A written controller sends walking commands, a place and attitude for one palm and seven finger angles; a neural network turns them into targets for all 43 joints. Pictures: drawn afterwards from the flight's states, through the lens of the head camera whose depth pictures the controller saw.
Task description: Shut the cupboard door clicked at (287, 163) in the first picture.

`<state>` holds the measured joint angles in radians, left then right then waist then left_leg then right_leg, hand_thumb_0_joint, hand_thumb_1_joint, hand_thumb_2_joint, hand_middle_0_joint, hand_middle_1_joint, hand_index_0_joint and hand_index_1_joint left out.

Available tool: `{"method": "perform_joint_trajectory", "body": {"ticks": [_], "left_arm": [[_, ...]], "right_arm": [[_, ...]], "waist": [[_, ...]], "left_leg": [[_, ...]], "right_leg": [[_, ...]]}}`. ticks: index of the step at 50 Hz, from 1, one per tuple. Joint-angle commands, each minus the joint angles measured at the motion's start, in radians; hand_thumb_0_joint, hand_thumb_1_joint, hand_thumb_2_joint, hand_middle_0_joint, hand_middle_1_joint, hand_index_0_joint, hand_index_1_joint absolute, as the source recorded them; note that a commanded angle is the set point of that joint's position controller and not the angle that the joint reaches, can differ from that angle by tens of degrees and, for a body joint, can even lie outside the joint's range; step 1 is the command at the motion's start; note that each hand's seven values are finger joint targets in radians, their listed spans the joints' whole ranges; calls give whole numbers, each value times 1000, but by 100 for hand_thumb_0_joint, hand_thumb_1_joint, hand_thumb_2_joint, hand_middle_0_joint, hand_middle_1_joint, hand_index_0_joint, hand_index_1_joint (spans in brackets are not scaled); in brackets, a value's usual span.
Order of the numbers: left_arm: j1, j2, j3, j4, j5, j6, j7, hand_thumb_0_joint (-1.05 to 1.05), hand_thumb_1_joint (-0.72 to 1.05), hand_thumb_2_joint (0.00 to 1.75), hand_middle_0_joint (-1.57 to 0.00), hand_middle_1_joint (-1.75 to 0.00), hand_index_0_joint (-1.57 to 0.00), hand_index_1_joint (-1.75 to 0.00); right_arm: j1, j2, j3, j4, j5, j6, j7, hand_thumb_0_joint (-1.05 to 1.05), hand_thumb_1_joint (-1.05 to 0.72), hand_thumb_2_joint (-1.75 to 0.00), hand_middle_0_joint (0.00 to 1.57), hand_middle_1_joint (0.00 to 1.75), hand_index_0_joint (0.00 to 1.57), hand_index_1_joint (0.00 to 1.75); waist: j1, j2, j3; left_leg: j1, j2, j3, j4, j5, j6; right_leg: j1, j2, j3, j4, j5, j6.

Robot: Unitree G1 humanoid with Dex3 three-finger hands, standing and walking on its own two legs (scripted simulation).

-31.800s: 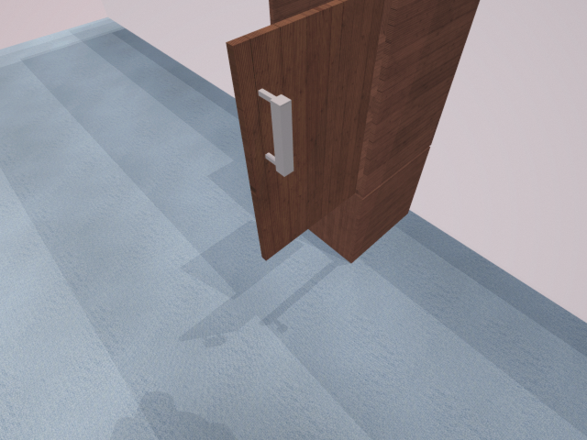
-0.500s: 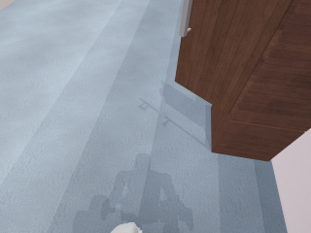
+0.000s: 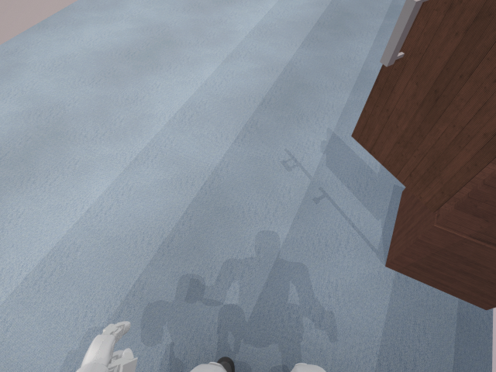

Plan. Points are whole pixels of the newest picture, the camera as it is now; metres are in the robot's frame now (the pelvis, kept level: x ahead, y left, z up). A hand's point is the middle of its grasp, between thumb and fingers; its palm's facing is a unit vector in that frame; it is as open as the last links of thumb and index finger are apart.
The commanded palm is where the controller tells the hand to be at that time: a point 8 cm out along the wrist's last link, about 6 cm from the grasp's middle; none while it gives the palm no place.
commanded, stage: walk to a spot facing it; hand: left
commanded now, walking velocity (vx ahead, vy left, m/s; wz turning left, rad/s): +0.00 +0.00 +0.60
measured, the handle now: (406, 30) +0.84 -0.38 +0.08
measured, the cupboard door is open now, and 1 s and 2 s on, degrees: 57 57 57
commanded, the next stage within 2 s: turn to face it in 1.24 s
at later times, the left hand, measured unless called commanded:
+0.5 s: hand out of the picture -0.04 +0.22 -0.20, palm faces +0.35 -0.90 -0.24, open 7.4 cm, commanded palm none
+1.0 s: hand (103, 333) +0.20 +0.27 -0.15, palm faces +0.49 -0.84 -0.24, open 7.4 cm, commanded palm none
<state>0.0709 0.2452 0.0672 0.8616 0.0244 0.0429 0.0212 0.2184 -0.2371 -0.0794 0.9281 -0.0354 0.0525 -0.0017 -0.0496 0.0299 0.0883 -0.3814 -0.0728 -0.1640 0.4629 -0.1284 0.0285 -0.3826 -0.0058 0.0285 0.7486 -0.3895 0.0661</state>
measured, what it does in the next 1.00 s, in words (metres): walks ahead, turning left: right foot, then left foot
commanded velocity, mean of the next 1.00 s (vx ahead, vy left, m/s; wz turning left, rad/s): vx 0.23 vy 0.00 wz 0.56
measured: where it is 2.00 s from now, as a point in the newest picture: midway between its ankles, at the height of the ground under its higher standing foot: (202, 323)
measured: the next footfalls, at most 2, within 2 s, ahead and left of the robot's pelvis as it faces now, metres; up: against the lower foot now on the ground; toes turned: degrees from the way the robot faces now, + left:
right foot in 0.06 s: +0.03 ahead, -0.15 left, +0.00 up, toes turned +4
left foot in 0.44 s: +0.02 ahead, +0.12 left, +0.00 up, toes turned +23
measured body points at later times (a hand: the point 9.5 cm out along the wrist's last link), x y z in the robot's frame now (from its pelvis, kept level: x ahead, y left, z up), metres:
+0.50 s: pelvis +0.02 +0.01 -0.02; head +0.07 +0.05 +0.42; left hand -0.05 +0.27 -0.18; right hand +0.21 -0.20 -0.15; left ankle -0.01 +0.10 -0.74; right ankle -0.01 -0.14 -0.70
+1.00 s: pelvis +0.18 +0.04 -0.01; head +0.23 +0.05 +0.44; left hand +0.17 +0.31 -0.13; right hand +0.29 -0.18 -0.17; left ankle +0.02 +0.09 -0.66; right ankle +0.27 -0.04 -0.74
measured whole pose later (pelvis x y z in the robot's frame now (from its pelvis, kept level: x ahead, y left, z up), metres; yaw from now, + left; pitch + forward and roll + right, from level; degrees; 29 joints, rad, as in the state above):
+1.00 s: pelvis +0.18 +0.04 -0.01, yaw +33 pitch +1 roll +0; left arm 0.13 0.18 0.04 0.85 0.03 -0.05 -0.01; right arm 0.34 -0.22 -0.07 1.02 -0.02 0.01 0.01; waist -0.05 0.04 0.09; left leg -0.35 -0.03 -0.05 1.10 -0.44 0.04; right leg -0.34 -0.06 -0.12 0.58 -0.26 -0.01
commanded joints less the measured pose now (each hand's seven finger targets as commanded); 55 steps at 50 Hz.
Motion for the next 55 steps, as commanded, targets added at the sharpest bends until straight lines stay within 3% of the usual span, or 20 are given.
{"method": "perform_joint_trajectory", "body": {"ticks": [1,2,3,5,8,15,19,20,21,22,23,28,40,43,44,45,46,48,50,55], "left_arm": [[199,133,35,-31,-5,-29,11,0,90,90,-20,-30,-20,-30],[204,212,51,-37,9,-39,17,0,90,90,-20,-30,-20,-30],[148,244,46,-51,13,-34,22,0,90,90,-20,-30,-20,-30],[27,157,26,-83,4,-35,28,0,90,90,-20,-30,-20,-30],[46,108,12,-73,-2,-51,23,0,90,90,-20,-30,-20,-30],[235,166,40,-21,8,-49,22,0,90,90,-20,-30,-20,-30],[239,193,51,-17,7,-51,6,0,90,90,-20,-30,-20,-30],[225,189,52,-15,2,-53,0,0,90,90,-20,-30,-20,-30],[225,157,47,-28,-6,-52,-8,0,90,90,-20,-30,-20,-30],[175,81,24,-84,-9,-52,-23,0,90,90,-20,-30,-20,-30],[46,96,15,-128,4,-46,-19,0,90,90,-20,-30,-20,-30],[62,94,28,-66,6,-49,-41,0,90,90,-20,-30,-20,-30],[-23,66,15,-101,1,-67,-58,0,90,90,-20,-30,-20,-30],[139,86,29,-50,1,-82,-51,0,90,90,-20,-30,-20,-30],[272,140,45,-11,7,-96,-44,0,90,90,-20,-30,-20,-30],[402,264,73,12,20,-106,-27,0,90,90,-20,-30,-20,-30],[402,259,66,16,6,-93,-20,0,90,90,-20,-30,-20,-30],[265,164,48,-12,6,-98,-12,0,90,90,-20,-30,-20,-30],[182,80,25,-21,1,-102,-8,0,90,90,-20,-30,-20,-30],[232,55,11,20,2,-120,-3,0,90,90,-20,-30,-20,-30]], "right_arm": [[-25,-148,-49,-86,20,-10,-5,0,-90,-90,20,30,20,30],[-5,-87,-44,-94,29,-9,1,0,-90,-90,20,30,20,30],[-21,-92,-44,-105,19,-10,0,0,-90,-90,20,30,20,30],[37,-97,-47,-85,3,5,14,0,-90,-90,20,30,20,30],[19,-89,-33,-76,13,7,25,0,-90,-90,20,30,20,30],[-137,-51,0,-124,22,0,32,0,-90,-90,20,30,20,30],[-95,-58,6,-120,21,-18,33,0,-90,-90,20,30,20,30],[-28,-84,-1,-103,17,-28,33,0,-90,-90,20,30,20,30],[72,-163,-19,-76,10,-39,31,0,-90,-90,20,30,20,30],[182,-295,-54,-53,-2,-46,21,0,-90,-90,20,30,20,30],[268,-301,-57,-16,5,-41,11,0,-90,-90,20,30,20,30],[66,-176,-10,-75,6,-74,-13,0,-90,-90,20,30,20,30],[120,-159,-13,-10,6,-95,-7,0,-90,-90,20,30,20,30],[85,-153,-13,-5,12,-94,-10,0,-90,-90,20,30,20,30],[83,-129,-10,-7,23,-100,-4,0,-90,-90,20,30,20,30],[129,-49,2,-28,35,-107,4,0,-90,-90,20,30,20,30],[116,-65,-2,-42,28,-99,1,0,-90,-90,20,30,20,30],[86,-53,-4,-29,15,-96,8,0,-90,-90,20,30,20,30],[72,-44,-4,-6,15,-80,21,0,-90,-90,20,30,20,30],[24,11,9,-20,17,-41,37,0,-90,-90,20,30,20,30]], "waist": [[81,66,-201],[85,-189,-187],[81,-283,-118],[0,-140,-60],[-3,-236,-69],[87,-249,-107],[70,-255,-125],[31,-209,-155],[-26,-13,-215],[-87,326,-236],[-130,218,-207],[-4,96,-49],[10,99,-7],[92,34,-73],[148,-72,-138],[192,-381,-266],[169,-365,-247],[109,-295,-120],[54,-189,-99],[30,-178,-54]], "left_leg": [[-44,128,-213,-15,-72,32],[-233,7,-60,195,-297,-46],[-278,-47,74,496,-451,-79],[-224,21,50,726,-366,-60],[-241,67,129,754,-274,-94],[-155,80,240,391,-324,-86],[34,57,297,164,-270,-49],[176,52,291,42,-214,-34],[403,156,130,-67,-168,18],[591,449,-314,-102,-3,164],[580,506,-352,-129,48,237],[292,324,-160,-204,-116,150],[248,267,-94,-209,-48,163],[122,221,-65,-53,10,117],[-15,152,-12,132,-27,80],[-206,0,119,483,-354,18],[-265,15,110,719,-483,20],[-325,101,77,853,-301,15],[-252,155,95,833,-191,-6],[-268,145,187,683,-157,-48]], "right_leg": [[333,-24,15,-389,142,-32],[429,-261,271,-528,6,-114],[279,-469,433,-559,51,-211],[107,-395,251,-518,83,-221],[240,-279,30,-382,567,-190],[419,-315,-62,-277,840,-174],[343,-333,-90,-245,610,-144],[272,-312,-133,-148,510,-114],[79,-258,-202,63,301,-63],[-284,-95,-231,346,-260,7],[-390,-107,-100,449,-281,-14],[-302,-130,-27,402,30,-4],[-130,-60,-81,-70,178,7],[212,-21,-88,-229,232,-19],[457,-87,-13,-303,186,-41],[671,-397,357,-431,3,-131],[572,-497,503,-533,-123,-173],[395,-442,407,-557,-159,-156],[291,-367,112,-516,96,-138],[302,-326,-167,-456,709,-137]]}}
